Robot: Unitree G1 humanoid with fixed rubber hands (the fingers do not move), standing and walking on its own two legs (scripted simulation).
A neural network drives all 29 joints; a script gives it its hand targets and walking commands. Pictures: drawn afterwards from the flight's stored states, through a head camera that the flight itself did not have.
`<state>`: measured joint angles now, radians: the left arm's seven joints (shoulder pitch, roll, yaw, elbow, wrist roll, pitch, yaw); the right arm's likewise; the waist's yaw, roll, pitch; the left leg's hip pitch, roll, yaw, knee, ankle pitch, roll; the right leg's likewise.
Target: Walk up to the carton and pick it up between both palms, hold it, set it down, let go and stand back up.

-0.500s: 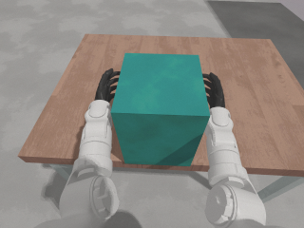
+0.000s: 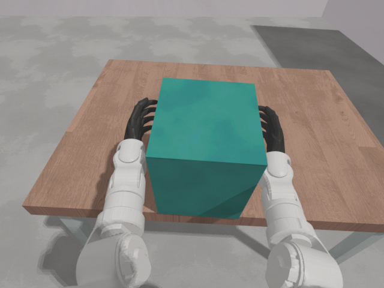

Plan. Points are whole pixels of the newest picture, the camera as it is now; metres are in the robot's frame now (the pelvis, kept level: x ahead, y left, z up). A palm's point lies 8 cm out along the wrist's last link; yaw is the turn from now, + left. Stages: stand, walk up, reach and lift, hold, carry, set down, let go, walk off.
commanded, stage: reach and lift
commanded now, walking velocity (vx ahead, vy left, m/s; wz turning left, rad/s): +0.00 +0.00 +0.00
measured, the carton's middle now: (203, 152) +0.41 -0.04 +0.06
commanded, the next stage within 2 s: none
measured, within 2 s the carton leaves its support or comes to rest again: leaves its support in 0.38 s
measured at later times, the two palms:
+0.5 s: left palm (136, 135) +0.39 +0.10 +0.14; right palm (280, 147) +0.36 -0.19 +0.13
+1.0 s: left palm (118, 129) +0.37 +0.12 +0.18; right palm (275, 141) +0.34 -0.17 +0.16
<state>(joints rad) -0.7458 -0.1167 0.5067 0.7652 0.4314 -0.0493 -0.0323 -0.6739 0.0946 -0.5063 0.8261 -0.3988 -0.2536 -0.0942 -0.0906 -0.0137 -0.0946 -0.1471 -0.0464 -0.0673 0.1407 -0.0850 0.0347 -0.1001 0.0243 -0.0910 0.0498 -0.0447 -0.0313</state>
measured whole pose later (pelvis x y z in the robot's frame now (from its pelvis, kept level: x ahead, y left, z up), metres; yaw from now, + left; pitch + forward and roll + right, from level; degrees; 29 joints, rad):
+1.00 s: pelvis -0.02 +0.00 +0.00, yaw +1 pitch -3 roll -1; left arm -0.69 -0.03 0.25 0.33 0.25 0.48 0.02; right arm -0.64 0.00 -0.14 0.62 0.05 0.10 -0.18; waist -0.11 -0.07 -0.01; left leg -0.08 -0.03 -0.08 0.28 -0.14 0.03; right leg 0.00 0.04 -0.11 0.13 -0.08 -0.04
